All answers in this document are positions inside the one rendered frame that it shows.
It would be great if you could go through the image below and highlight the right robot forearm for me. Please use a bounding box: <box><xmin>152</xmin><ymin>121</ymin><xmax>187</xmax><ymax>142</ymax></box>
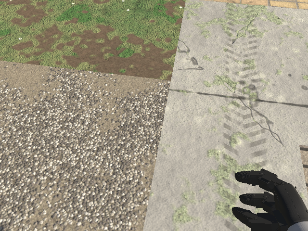
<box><xmin>287</xmin><ymin>221</ymin><xmax>308</xmax><ymax>231</ymax></box>

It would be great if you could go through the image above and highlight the robot right hand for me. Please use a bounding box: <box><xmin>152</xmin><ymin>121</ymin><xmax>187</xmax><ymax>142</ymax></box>
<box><xmin>232</xmin><ymin>168</ymin><xmax>308</xmax><ymax>231</ymax></box>

